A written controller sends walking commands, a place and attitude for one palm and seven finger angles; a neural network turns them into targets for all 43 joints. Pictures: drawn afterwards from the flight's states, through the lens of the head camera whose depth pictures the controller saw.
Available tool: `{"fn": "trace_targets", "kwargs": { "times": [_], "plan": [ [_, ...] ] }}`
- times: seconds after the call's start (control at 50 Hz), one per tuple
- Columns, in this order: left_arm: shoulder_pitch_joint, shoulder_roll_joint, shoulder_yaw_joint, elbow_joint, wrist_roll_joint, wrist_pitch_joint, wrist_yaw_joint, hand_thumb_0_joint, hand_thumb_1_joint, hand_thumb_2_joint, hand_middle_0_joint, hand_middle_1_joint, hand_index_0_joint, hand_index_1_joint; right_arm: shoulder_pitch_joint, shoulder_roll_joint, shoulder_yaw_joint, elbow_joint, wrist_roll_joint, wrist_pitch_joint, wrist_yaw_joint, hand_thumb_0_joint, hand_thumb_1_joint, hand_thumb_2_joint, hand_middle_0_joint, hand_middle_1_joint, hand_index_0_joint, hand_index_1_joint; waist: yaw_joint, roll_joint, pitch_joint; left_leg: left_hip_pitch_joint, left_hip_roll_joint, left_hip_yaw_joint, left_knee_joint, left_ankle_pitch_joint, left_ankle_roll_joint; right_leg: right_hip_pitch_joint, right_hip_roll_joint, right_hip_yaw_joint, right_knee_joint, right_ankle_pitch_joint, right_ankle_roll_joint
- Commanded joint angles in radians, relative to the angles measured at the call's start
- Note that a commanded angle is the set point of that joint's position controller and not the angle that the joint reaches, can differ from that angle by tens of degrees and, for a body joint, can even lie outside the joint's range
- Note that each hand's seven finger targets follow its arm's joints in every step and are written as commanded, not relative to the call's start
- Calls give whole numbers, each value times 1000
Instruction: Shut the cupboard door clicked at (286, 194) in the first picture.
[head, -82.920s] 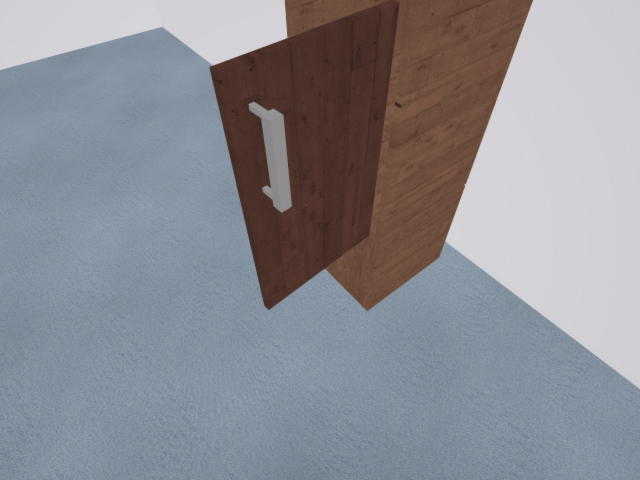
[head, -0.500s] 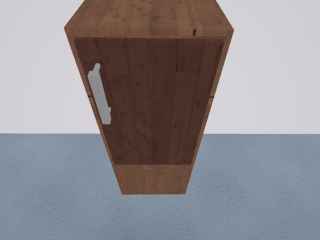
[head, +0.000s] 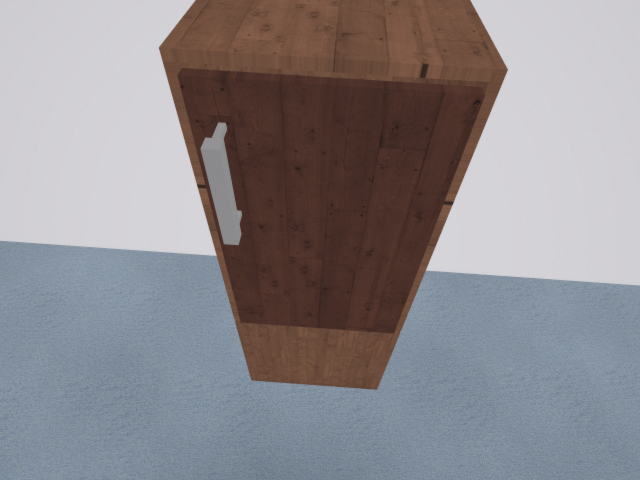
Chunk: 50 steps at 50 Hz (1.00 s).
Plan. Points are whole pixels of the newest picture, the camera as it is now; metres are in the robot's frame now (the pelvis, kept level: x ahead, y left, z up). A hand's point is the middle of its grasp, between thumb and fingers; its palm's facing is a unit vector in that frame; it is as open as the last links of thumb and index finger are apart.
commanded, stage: come to a stop and stand still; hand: left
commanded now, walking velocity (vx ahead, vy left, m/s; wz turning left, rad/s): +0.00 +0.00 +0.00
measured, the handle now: (227, 187) +0.46 +0.18 +0.11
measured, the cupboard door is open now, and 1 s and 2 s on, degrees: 0 0 0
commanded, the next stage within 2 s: look again from close up in 0.38 s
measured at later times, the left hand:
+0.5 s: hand out of the picture +0.01 +0.18 -0.16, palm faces +0.01 -0.98 -0.20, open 7.4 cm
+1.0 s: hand out of the picture +0.02 +0.15 -0.17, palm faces +0.03 -0.99 -0.17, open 7.4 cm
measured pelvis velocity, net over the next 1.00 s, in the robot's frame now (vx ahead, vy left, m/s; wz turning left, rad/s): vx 0.03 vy -0.01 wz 0.00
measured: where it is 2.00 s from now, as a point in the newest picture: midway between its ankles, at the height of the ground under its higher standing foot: outside the picture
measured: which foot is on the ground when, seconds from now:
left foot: down 0.00-1.00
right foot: down 0.00-1.00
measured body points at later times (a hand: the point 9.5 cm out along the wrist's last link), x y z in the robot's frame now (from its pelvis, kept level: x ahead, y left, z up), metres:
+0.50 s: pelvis +0.00 +0.00 +0.01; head +0.02 +0.00 +0.46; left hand +0.01 +0.23 -0.15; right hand +0.00 -0.22 -0.15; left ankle +0.03 +0.08 -0.73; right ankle +0.03 -0.12 -0.73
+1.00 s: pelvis +0.03 -0.01 +0.01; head +0.05 +0.00 +0.46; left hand +0.02 +0.20 -0.15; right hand +0.02 -0.22 -0.15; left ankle +0.03 +0.08 -0.73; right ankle +0.03 -0.12 -0.73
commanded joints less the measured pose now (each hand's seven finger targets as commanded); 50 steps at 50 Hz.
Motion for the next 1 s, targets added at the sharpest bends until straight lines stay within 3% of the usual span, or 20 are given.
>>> {"fn": "trace_targets", "kwargs": {
  "times": [0.0,0.02,0.04,0.08,0.14,0.34,0.56,0.76,0.98],
  "plan": [
    [-6,151,19,-88,-1,-26,-1,0,900,900,-200,-300,-200,-300,76,-89,-1,-88,-1,-31,5,0,-900,-900,200,300,200,300,-50,97,-59,41,97,-163,-134,38,-7,-71,-97,127,-64,-69,-59],
    [10,132,13,-86,0,-17,-5,0,900,900,-200,-300,-200,-300,74,-107,1,-97,0,-30,2,0,-900,-900,200,300,200,300,-38,106,-12,-28,129,-210,-195,-38,13,-61,-54,91,-57,-122,-41],
    [31,115,8,-83,3,-11,-8,0,900,900,-200,-300,-200,-300,65,-119,0,-106,0,-28,1,0,-900,-900,200,300,200,300,-26,65,24,-91,137,-237,-243,-141,24,-38,-35,74,-51,-124,-34],
    [53,103,5,-75,6,-10,-14,0,900,900,-200,-300,-200,-300,66,-125,0,-112,-3,-32,1,0,-900,-900,200,300,200,300,-14,28,30,-126,131,-238,-279,-205,26,-3,-35,73,-49,-99,-34],
    [67,106,3,-74,5,-8,-18,0,900,900,-200,-300,-200,-300,77,-138,3,-107,-6,-28,3,0,-900,-900,200,300,200,300,-16,5,45,-132,116,-227,-303,-283,20,-23,-36,87,-73,-139,-32],
    [54,121,-4,-50,-5,-25,-21,0,900,900,-200,-300,-200,-300,138,-113,25,-27,-3,-41,3,0,-900,-900,200,300,200,300,-31,-22,2,-30,90,-177,-265,-133,7,-38,-73,149,-160,-140,-42],
    [58,95,-11,31,-12,-34,-16,0,900,900,-200,-300,-200,-300,181,-69,40,82,5,-58,-8,0,-900,-900,200,300,200,300,-21,3,-29,20,99,-143,-237,69,1,59,-79,126,-152,42,-40],
    [65,68,-11,69,-10,-32,-13,0,900,900,-200,-300,-200,-300,189,-38,38,125,5,-53,-15,0,-900,-900,200,300,200,300,-22,13,13,30,99,-136,-241,82,-2,54,-73,119,-165,55,-39],
    [72,60,-9,83,-10,-34,-12,0,900,900,-200,-300,-200,-300,183,-38,39,141,6,-59,-22,0,-900,-900,200,300,200,300,-21,-2,-10,75,102,-130,-232,172,-1,84,-76,113,-164,126,-35]
  ]
}}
